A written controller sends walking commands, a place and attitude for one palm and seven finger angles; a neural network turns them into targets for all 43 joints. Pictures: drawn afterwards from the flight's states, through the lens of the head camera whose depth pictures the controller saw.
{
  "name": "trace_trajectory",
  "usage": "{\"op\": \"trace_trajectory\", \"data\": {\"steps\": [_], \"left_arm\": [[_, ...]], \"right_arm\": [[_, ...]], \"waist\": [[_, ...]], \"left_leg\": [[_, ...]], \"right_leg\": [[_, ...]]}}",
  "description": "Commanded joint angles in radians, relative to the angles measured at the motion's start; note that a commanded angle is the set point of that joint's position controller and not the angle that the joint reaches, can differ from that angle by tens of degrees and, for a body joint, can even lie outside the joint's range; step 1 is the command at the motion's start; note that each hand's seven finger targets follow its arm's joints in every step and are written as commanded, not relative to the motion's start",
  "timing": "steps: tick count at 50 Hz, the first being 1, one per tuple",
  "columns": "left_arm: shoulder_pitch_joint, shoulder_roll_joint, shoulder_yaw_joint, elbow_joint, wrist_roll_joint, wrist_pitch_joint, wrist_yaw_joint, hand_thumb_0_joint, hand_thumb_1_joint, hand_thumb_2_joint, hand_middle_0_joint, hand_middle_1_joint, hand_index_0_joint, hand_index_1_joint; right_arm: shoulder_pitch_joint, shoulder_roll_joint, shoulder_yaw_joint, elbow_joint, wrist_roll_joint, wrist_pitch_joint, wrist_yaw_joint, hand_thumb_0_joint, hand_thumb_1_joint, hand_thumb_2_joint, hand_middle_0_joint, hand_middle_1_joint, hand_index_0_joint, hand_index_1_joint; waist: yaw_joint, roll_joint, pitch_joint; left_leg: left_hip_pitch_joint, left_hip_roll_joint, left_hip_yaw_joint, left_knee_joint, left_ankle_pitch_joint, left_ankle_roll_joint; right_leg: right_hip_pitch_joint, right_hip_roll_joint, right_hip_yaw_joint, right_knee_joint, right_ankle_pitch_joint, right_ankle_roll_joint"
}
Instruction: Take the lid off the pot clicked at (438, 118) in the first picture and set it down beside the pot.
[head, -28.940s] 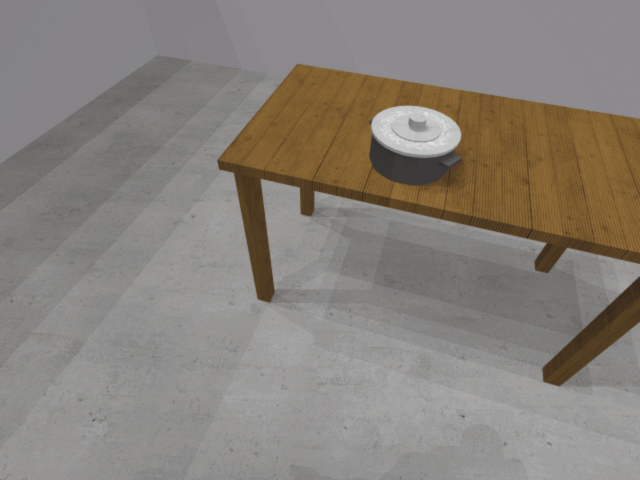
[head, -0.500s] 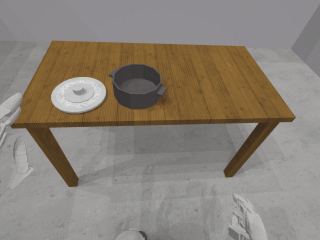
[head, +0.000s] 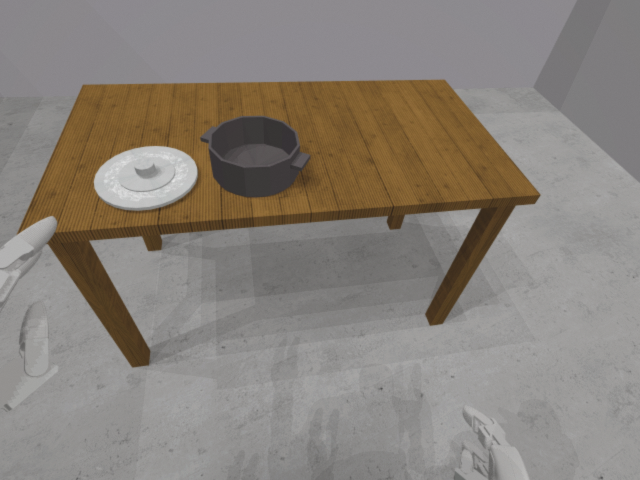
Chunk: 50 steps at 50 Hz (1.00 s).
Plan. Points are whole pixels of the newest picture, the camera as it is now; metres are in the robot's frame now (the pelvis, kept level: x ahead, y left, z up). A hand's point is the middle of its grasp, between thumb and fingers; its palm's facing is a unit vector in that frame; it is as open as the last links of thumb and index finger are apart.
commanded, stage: stop stepping back and stand still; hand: left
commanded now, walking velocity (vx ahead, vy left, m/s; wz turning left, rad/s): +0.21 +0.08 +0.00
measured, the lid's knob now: (144, 166) +0.72 +0.40 -0.07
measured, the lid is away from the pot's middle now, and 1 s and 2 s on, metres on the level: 0.24 0.24 0.24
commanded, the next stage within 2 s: let the arm hang, fingers relaxed in 1.62 s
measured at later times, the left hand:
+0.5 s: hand out of the picture +0.11 +0.27 +0.18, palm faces +0.40 -0.79 -0.46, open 7.4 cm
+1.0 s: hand out of the picture -0.01 +0.24 -0.18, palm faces +0.11 -0.98 -0.18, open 7.0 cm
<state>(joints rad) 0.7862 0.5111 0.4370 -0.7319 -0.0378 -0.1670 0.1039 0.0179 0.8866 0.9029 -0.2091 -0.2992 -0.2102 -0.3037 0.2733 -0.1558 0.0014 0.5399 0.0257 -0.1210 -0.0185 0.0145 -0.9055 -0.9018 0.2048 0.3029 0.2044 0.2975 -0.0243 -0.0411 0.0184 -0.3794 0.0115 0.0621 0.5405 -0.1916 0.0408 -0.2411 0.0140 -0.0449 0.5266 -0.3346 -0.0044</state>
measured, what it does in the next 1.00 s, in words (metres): steps on the spot: left foot, then right foot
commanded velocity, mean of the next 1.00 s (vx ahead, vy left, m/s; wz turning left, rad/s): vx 0.08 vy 0.00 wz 0.00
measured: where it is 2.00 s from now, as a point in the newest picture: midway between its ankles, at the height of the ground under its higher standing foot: outside the picture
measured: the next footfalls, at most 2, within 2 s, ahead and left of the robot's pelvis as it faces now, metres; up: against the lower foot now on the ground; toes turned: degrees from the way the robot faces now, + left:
left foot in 0.26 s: +0.00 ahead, +0.16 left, +0.00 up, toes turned +7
right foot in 0.86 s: +0.03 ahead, -0.08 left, +0.00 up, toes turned +10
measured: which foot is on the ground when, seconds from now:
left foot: down 0.00-0.02, up 0.04-0.24, down 0.26-1.00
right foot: down 0.00-0.60, up 0.62-0.84, down 0.86-1.00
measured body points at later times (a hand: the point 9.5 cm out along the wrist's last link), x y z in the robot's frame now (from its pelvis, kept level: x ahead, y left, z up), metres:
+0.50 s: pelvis -0.05 +0.02 +0.00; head -0.08 +0.03 +0.44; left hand +0.08 +0.31 +0.21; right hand +0.11 -0.20 -0.08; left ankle -0.07 +0.12 -0.70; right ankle -0.01 -0.08 -0.73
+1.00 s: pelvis -0.02 +0.05 +0.00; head +0.01 +0.08 +0.44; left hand -0.01 +0.29 -0.17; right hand +0.03 -0.20 -0.13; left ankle -0.04 +0.15 -0.73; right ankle -0.01 -0.09 -0.73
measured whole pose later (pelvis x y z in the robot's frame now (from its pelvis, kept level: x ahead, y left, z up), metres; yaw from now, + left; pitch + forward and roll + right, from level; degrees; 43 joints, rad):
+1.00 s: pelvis -0.02 +0.05 +0.00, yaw +8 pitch +1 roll -1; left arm 0.30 0.23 0.01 0.89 0.02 0.02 0.02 -0.02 0.98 0.90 -0.20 -0.30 -0.20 -0.30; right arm 0.32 -0.18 -0.02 0.90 -0.02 0.02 0.00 0.01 -0.91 -0.90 0.20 0.30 0.20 0.30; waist -0.03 -0.06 0.06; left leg -0.31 -0.01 -0.03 0.63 -0.33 0.02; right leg -0.28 0.01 0.04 0.58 -0.32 0.02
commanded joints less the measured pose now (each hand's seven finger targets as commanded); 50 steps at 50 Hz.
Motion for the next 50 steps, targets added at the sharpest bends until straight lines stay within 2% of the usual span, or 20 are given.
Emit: {"op": "trace_trajectory", "data": {"steps": [1, 2, 4, 10, 11, 13, 14, 16, 19, 22, 24, 29, 30, 31, 33, 36, 39, 43, 45, 50], "left_arm": [[-0.179, 0.095, 0.069, -0.036, -0.009, -0.059, 0.03, 0.0, 0.9, 0.9, -0.2, -0.3, -0.2, -0.3], [-0.243, 0.08, 0.053, -0.01, -0.017, -0.055, 0.029, 0.0, 0.9, 0.9, -0.2, -0.3, -0.2, -0.3], [-0.266, 0.042, 0.013, 0.105, -0.016, -0.049, 0.016, 0.0, 0.9, 0.9, -0.2, -0.3, -0.2, -0.3], [-0.344, 0.022, -0.046, -0.003, 0.007, -0.071, 0.031, 0.0, 0.9, 0.9, -0.2, -0.3, -0.2, -0.3], [-0.306, 0.03, -0.034, -0.066, 0.006, -0.076, 0.04, 0.0, 0.9, 0.9, -0.2, -0.3, -0.2, -0.3], [-0.207, 0.067, 0.008, -0.197, 0.004, -0.096, 0.055, 0.0, 0.9, 0.9, -0.2, -0.3, -0.2, -0.3], [-0.181, 0.099, 0.03, -0.249, 0.013, -0.089, 0.055, 0.0, 0.9, 0.9, -0.2, -0.3, -0.2, -0.3], [-0.11, 0.073, 0.037, -0.214, 0.0, -0.067, 0.052, 0.0, 0.9, 0.9, -0.2, -0.3, -0.2, -0.3], [-0.18, 0.071, 0.047, -0.108, 0.005, -0.06, 0.052, 0.0, 0.9, 0.9, -0.2, -0.3, -0.2, -0.3], [-0.269, 0.081, 0.051, 0.059, -0.01, -0.074, 0.044, 0.0, 0.9, 0.9, -0.2, -0.3, -0.2, -0.3], [-0.274, 0.048, 0.033, 0.128, -0.008, -0.077, 0.03, 0.0, 0.9, 0.9, -0.2, -0.3, -0.2, -0.3], [-0.308, -0.008, -0.034, -0.005, -0.009, -0.078, 0.022, 0.0, 0.9, 0.9, -0.2, -0.3, -0.2, -0.3], [-0.39, -0.234, -0.352, 0.79, 0.096, 0.086, -0.089, 0.0, 0.9, 0.9, -0.2, -0.3, -0.2, -0.3], [-0.382, -0.224, -0.315, 0.8, 0.093, 0.169, -0.098, 0.0, 0.9, 0.9, -0.2, -0.3, -0.2, -0.3], [-0.431, -0.202, -0.328, 0.798, 0.086, 0.173, -0.101, 0.0, 0.9, 0.9, -0.2, -0.3, -0.2, -0.3], [-0.542, -0.2, -0.348, 0.999, 0.078, 0.167, -0.111, 0.0, 0.9, 0.9, -0.2, -0.3, -0.2, -0.3], [-0.519, -0.189, -0.376, 1.199, 0.067, 0.166, -0.107, 0.0, 0.9, 0.9, -0.2, -0.3, -0.2, -0.3], [-0.478, -0.079, -0.379, 1.398, 0.054, 0.145, -0.087, 0.0, 0.9, 0.9, -0.2, -0.3, -0.2, -0.3], [-0.514, -0.082, -0.39, 1.464, 0.054, 0.145, -0.088, 0.0, 0.9, 0.9, -0.2, -0.3, -0.2, -0.3], [-0.507, -0.182, -0.397, 1.583, 0.047, 0.155, -0.082, 0.0, 0.9, 0.9, -0.2, -0.3, -0.2, -0.3]], "right_arm": [[-0.105, -0.167, -0.065, -0.112, 0.0, -0.043, -0.034, 0.0, -0.9, -0.9, 0.2, 0.3, 0.2, 0.3], [-0.102, -0.168, -0.074, -0.089, 0.009, -0.046, -0.044, 0.0, -0.9, -0.9, 0.2, 0.3, 0.2, 0.3], [-0.12, -0.177, -0.07, -0.06, 0.01, -0.03, -0.052, 0.0, -0.9, -0.9, 0.2, 0.3, 0.2, 0.3], [-0.144, -0.151, -0.038, -0.074, -0.008, -0.055, -0.076, 0.0, -0.9, -0.9, 0.2, 0.3, 0.2, 0.3], [-0.132, -0.158, -0.037, -0.087, -0.007, -0.072, -0.075, 0.0, -0.9, -0.9, 0.2, 0.3, 0.2, 0.3], [-0.133, -0.179, -0.043, -0.137, -0.002, -0.098, -0.07, 0.0, -0.9, -0.9, 0.2, 0.3, 0.2, 0.3], [-0.142, -0.165, -0.044, -0.142, -0.001, -0.104, -0.059, 0.0, -0.9, -0.9, 0.2, 0.3, 0.2, 0.3], [-0.147, -0.163, -0.04, -0.119, 0.0, -0.104, -0.045, 0.0, -0.9, -0.9, 0.2, 0.3, 0.2, 0.3], [-0.152, -0.179, -0.042, -0.097, 0.002, -0.093, -0.038, 0.0, -0.9, -0.9, 0.2, 0.3, 0.2, 0.3], [-0.138, -0.179, -0.071, -0.078, 0.001, -0.059, -0.039, 0.0, -0.9, -0.9, 0.2, 0.3, 0.2, 0.3], [-0.124, -0.179, -0.071, -0.051, 0.003, -0.038, -0.034, 0.0, -0.9, -0.9, 0.2, 0.3, 0.2, 0.3], [-0.179, -0.143, -0.022, -0.079, -0.017, -0.038, -0.057, 0.0, -0.9, -0.9, 0.2, 0.3, 0.2, 0.3], [0.002, -0.277, -0.096, 0.176, -0.031, -0.05, 0.043, 0.0, -0.9, -0.9, 0.2, 0.3, 0.2, 0.3], [0.015, -0.275, -0.1, 0.135, -0.054, 0.04, 0.042, 0.0, -0.9, -0.9, 0.2, 0.3, 0.2, 0.3], [-0.049, -0.303, -0.112, 0.051, -0.07, 0.045, 0.023, 0.0, -0.9, -0.9, 0.2, 0.3, 0.2, 0.3], [-0.044, -0.283, -0.093, 0.099, -0.082, 0.058, 0.014, 0.0, -0.9, -0.9, 0.2, 0.3, 0.2, 0.3], [-0.048, -0.261, -0.07, 0.154, -0.069, 0.078, 0.007, 0.0, -0.9, -0.9, 0.2, 0.3, 0.2, 0.3], [-0.004, -0.137, -0.045, 0.207, -0.036, 0.087, 0.013, 0.0, -0.9, -0.9, 0.2, 0.3, 0.2, 0.3], [0.046, -0.12, -0.045, 0.25, -0.035, 0.1, 0.016, 0.0, -0.9, -0.9, 0.2, 0.3, 0.2, 0.3], [0.067, -0.158, -0.059, 0.318, -0.042, 0.101, -0.002, 0.0, -0.9, -0.9, 0.2, 0.3, 0.2, 0.3]], "waist": [[0.004, -0.147, -0.052], [0.004, -0.254, -0.027], [-0.018, -0.234, 0.057], [-0.005, 0.035, 0.009], [-0.002, 0.111, -0.03], [0.02, 0.419, -0.097], [0.031, 0.375, -0.153], [0.031, 0.327, -0.028], [0.04, 0.142, 0.019], [0.02, -0.253, 0.005], [0.0, -0.148, 0.007], [-0.01, 0.004, -0.022], [-0.11, 0.229, 0.013], [-0.076, 0.387, 0.032], [-0.035, 0.098, 0.004], [-0.017, -0.022, -0.077], [0.021, 0.173, -0.086], [0.017, 0.107, -0.074], [-0.019, 0.112, -0.053], [0.001, 0.172, -0.045]], "left_leg": [[-0.019, -0.037, -0.057, 0.398, -0.275, -0.028], [-0.009, -0.021, -0.101, 0.544, -0.267, -0.034], [-0.012, 0.012, -0.122, 0.624, -0.2, -0.027], [0.13, 0.009, 0.009, -0.011, -0.284, 0.027], [0.15, 0.018, -0.022, -0.156, -0.302, 0.038], [0.201, 0.207, -0.312, -0.294, -0.236, 0.103], [0.228, 0.214, -0.281, -0.26, -0.065, 0.113], [0.055, 0.228, -0.326, -0.3, -0.228, 0.122], [-0.108, 0.144, -0.172, -0.114, -0.201, 0.063], [-0.205, -0.014, -0.047, 0.449, -0.302, -0.001], [-0.175, 0.032, -0.097, 0.534, -0.273, -0.001], [0.213, 0.024, -0.003, -0.045, -0.173, 0.009], [0.198, 0.147, -0.255, -0.044, -0.055, 0.043], [0.068, 0.297, -0.561, -0.255, -0.233, 0.133], [-0.069, 0.341, -0.69, -0.24, -0.26, 0.216], [0.065, 0.233, -0.466, -0.16, 0.084, 0.151], [0.087, 0.131, -0.257, -0.098, 0.287, 0.075], [-0.023, -0.013, -0.095, 0.043, -0.059, -0.031], [0.067, -0.019, -0.091, 0.051, -0.129, -0.031], [0.138, 0.093, -0.208, -0.097, 0.099, 0.025]], "right_leg": [[-0.091, -0.28, 0.283, -0.349, -0.062, -0.129], [-0.232, -0.357, 0.366, -0.404, -0.273, -0.157], [-0.369, -0.33, 0.329, -0.395, -0.381, -0.137], [-0.219, -0.234, 0.178, -0.236, -0.379, -0.089], [-0.144, -0.177, 0.141, -0.138, -0.316, -0.069], [-0.14, -0.006, -0.032, 0.23, -0.073, -0.001], [-0.146, 0.027, -0.028, 0.296, -0.123, 0.017], [-0.096, -0.008, 0.003, 0.214, -0.125, 0.01], [0.137, -0.013, 0.03, -0.043, 0.002, 0.001], [0.048, -0.33, 0.56, -0.352, -0.299, -0.16], [-0.057, -0.322, 0.515, -0.353, -0.37, -0.176], [-0.191, -0.18, 0.129, -0.172, -0.237, -0.095], [-0.435, -0.156, -0.043, 0.249, -0.102, -0.038], [-0.453, -0.019, -0.007, 0.495, -0.279, 0.014], [-0.39, -0.082, 0.144, 0.597, -0.208, 0.015], [-0.3, -0.039, 0.085, 0.449, -0.229, 0.017], [-0.078, 0.011, 0.017, 0.143, -0.056, 0.019], [0.081, -0.183, 0.315, -0.09, 0.215, -0.086], [-0.037, -0.195, 0.337, -0.147, 0.019, -0.118], [0.003, -0.053, 0.115, -0.016, 0.185, -0.038]]}}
